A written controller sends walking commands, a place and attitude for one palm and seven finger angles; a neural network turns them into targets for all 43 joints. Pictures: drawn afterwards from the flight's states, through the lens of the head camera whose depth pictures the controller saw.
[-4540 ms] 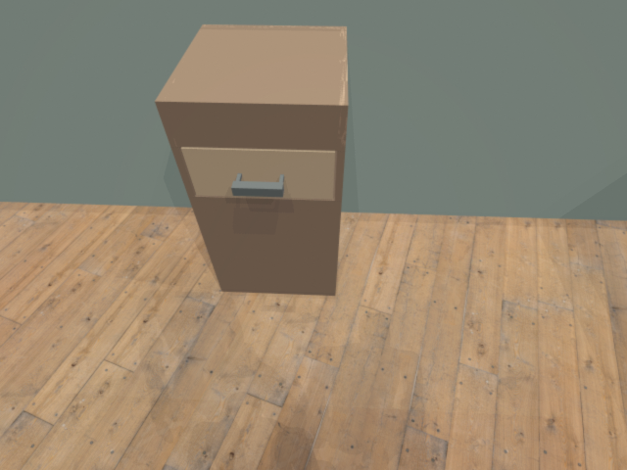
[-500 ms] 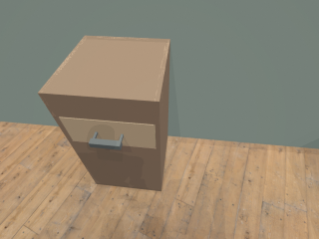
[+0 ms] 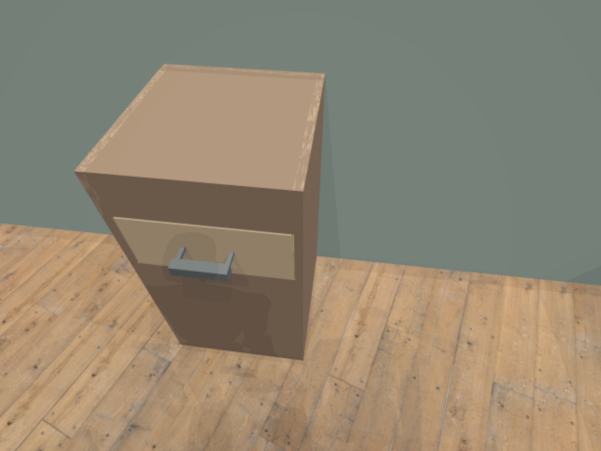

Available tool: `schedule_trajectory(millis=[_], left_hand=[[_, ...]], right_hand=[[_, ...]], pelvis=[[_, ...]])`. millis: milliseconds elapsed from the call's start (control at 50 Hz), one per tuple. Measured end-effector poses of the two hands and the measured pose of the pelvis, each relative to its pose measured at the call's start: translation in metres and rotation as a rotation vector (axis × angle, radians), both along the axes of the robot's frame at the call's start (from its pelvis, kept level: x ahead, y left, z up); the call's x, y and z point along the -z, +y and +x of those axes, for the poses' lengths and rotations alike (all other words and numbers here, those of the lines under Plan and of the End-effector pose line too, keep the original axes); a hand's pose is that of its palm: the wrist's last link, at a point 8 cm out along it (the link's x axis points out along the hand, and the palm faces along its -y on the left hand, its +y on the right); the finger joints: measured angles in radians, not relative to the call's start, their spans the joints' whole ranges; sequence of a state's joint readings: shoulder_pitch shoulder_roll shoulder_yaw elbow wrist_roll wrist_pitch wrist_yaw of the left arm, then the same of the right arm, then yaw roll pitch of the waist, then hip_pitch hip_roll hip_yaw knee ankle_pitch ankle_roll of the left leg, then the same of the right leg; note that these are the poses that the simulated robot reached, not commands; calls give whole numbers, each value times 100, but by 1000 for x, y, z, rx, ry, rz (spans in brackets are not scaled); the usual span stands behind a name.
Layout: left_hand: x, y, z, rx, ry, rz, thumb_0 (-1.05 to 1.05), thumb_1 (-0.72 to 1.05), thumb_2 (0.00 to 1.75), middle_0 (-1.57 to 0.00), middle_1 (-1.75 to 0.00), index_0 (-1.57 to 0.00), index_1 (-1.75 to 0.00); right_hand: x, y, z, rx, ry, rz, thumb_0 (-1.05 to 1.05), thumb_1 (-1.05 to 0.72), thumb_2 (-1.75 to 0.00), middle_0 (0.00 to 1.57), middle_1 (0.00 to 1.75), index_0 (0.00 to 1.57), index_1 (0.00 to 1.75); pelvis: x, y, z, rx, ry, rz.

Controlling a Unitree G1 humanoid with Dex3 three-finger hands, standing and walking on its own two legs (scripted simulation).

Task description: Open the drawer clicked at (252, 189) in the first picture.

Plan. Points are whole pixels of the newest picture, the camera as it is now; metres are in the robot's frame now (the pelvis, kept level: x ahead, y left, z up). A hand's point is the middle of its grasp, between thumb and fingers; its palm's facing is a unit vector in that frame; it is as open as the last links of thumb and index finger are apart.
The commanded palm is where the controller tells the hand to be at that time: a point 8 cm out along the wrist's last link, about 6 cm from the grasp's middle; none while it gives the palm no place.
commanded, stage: raise the hand with hooked fingers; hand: left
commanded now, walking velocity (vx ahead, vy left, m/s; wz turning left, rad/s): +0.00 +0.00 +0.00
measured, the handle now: (203, 261) +0.52 +0.25 -0.18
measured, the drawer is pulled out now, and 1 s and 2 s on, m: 0.00 0.00 0.00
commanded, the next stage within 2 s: move the hooked fingers above the handle in 1.90 s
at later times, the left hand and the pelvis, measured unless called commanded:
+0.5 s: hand out of the picture +0.13 +0.20 -0.07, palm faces +0.03 -0.14 -0.99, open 9.0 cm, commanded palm +0.14 +0.22 -0.01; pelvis -0.07 +0.02 -0.05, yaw +0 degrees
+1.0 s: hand (108, 386) +0.20 +0.26 +0.00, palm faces +0.05 -0.11 -0.99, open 12.0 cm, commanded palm +0.17 +0.26 +0.06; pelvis -0.07 +0.05 -0.03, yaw +0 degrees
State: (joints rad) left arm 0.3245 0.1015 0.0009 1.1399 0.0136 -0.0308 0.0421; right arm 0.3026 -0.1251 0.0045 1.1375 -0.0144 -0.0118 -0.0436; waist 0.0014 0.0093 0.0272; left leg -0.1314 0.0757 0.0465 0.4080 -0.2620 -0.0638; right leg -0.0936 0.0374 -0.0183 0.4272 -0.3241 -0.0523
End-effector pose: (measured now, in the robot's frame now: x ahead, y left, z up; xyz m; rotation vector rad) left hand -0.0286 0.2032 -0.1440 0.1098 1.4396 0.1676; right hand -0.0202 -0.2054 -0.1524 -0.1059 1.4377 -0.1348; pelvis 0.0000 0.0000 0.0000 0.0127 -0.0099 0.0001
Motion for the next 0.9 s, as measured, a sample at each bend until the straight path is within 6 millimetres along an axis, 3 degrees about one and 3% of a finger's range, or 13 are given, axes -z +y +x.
schedule_trajectory(millis=[20, 60, 120, 160, 220, 260, 300, 360, 460, 560, 680, 760, 900], left_hand=[[0, 0, 0, 3, -4, 6, 0, 90, 89, -20, -30, -20, -30], [-15, 12, 17, 133, -76, 63, 4, 93, 89, -21, -30, -21, -30], [-58, 40, 63, 263, -335, 256, 8, 95, 88, -21, -32, -21, -31], [-89, 47, 101, 404, -514, 391, 7, 92, 88, -21, -33, -21, -33], [-131, 37, 156, 661, -775, 627, 6, 86, 86, -21, -36, -21, -36], [-147, 20, 180, 798, -918, 767, 5, 82, 84, -21, -38, -21, -38], [-153, 3, 188, 893, -1019, 849, 3, 77, 82, -21, -41, -21, -40], [-148, -17, 178, 988, -1104, 898, 2, 69, 80, -21, -45, -22, -45], [-130, -11, 144, 1075, -1069, 1018, 0, 56, 75, -23, -52, -24, -52], [-132, 25, 143, 1070, -977, 1146, 0, 43, 70, -25, -60, -26, -60], [-162, 48, 171, 1011, -958, 1140, 0, 29, 64, -27, -69, -27, -69], [-172, 43, 185, 1063, -985, 1082, 0, 20, 60, -27, -75, -27, -74], [-180, 48, 192, 1126, -1031, 1061, 0, 4, 53, -28, -85, -28, -85]], right_hand=[[0, -1, 0, -2, 3, -2, 1, -91, -90, 20, 30, 20, 30], [-4, -9, 8, -2, -81, -43, 2, -93, -90, 20, 30, 20, 30], [-8, -24, 38, 34, -315, -102, 3, -93, -89, 20, 30, 21, 30], [-12, -32, 65, 4, -450, -122, 3, -93, -90, 20, 30, 20, 30], [-21, -40, 108, -67, -627, -137, 2, -92, -90, 20, 30, 20, 30], [-31, -41, 134, -105, -712, -140, 2, -92, -90, 20, 30, 20, 30], [-42, -38, 155, -136, -761, -131, 2, -92, -90, 20, 30, 20, 30], [-56, -27, 179, -192, -800, -106, 2, -91, -90, 19, 30, 20, 30], [-62, 5, 201, -273, -822, -52, 1, -91, -90, 19, 30, 20, 30], [-46, 42, 197, -310, -778, 12, 1, -91, -90, 20, 30, 20, 30], [-28, 67, 158, -294, -660, 58, 1, -90, -90, 20, 30, 20, 30], [-21, 64, 128, -255, -572, 52, 1, -90, -89, 20, 30, 21, 30], [-16, 35, 94, -183, -467, -31, 2, -90, -90, 20, 30, 21, 30]], pelvis=[[0, 1, -1, -1, 6, -5], [1, 3, -4, 35, 7, -1], [6, 8, -10, 17, 28, 9], [10, 12, -19, 1, 53, 15], [19, 17, -32, -13, 107, 20], [26, 20, -40, -5, 135, 24], [32, 20, -46, 13, 158, 30], [40, 20, -55, 26, 176, 37], [51, 21, -68, 14, 169, 29], [54, 23, -78, -20, 134, 1], [43, 29, -83, -38, 98, -19], [35, 36, -81, -24, 94, -19], [28, 47, -76, -2, 93, -15]])
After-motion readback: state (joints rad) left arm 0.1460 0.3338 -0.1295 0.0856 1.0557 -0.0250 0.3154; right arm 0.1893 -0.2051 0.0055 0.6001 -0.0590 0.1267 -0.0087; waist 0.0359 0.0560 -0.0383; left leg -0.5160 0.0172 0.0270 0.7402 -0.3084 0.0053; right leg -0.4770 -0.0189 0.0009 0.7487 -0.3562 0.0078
